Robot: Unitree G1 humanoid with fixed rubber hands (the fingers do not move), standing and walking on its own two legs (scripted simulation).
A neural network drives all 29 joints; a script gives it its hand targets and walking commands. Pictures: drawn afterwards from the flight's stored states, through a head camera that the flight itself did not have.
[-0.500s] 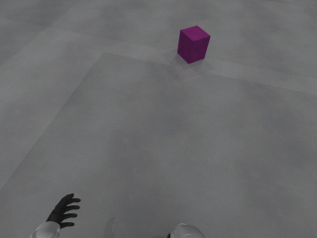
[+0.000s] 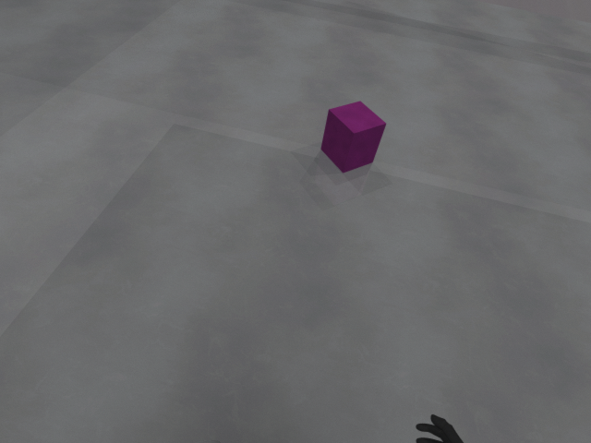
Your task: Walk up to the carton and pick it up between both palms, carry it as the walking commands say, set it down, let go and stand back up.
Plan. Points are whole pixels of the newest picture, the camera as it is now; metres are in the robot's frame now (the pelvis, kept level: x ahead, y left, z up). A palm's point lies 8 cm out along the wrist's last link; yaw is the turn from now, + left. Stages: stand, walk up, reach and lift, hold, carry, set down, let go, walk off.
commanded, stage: walk up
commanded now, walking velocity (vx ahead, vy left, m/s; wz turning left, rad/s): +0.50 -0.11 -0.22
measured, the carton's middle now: (351, 137) +1.60 -0.26 -0.64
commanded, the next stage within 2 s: none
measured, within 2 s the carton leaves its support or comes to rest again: neither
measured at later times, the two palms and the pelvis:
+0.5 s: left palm (220, 326) +0.31 +0.13 -0.12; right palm (497, 407) +0.23 -0.34 -0.15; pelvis +0.22 -0.09 +0.00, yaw -3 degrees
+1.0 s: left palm (222, 231) +0.52 +0.17 -0.14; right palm (450, 260) +0.50 -0.31 -0.12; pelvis +0.48 -0.07 +0.01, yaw -4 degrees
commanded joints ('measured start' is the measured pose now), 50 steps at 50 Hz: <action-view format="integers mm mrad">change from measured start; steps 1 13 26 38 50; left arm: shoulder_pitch -18 -208 -8 107 -61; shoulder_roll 2 7 66 61 -41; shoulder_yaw -1 -8 -10 -18 -32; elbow -71 -133 -51 65 -45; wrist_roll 10 -9 -11 -22 5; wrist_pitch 1 -9 -74 -59 10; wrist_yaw -17 -42 27 30 -21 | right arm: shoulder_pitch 142 195 109 44 165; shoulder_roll -156 -202 -71 -127 -149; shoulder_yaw -43 -64 -38 -50 -41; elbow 25 100 51 51 107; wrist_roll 10 6 3 7 13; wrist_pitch -19 -2 58 16 -14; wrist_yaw -7 11 35 27 -9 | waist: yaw -63 -61 -29 -106 -58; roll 165 174 -80 36 221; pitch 10 45 36 -50 22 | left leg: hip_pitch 163 49 -309 220 103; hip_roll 278 233 82 -37 269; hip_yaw -284 -67 -155 8 -224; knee -355 -341 504 -24 -344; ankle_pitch -132 -219 -26 23 60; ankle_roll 56 62 -56 -22 95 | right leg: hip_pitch -231 98 222 172 -212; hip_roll -93 -68 -307 -131 -133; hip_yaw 31 -139 176 -79 -23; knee -12 -538 -979 -658 -193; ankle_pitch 80 135 102 390 119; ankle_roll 27 43 -123 -75 64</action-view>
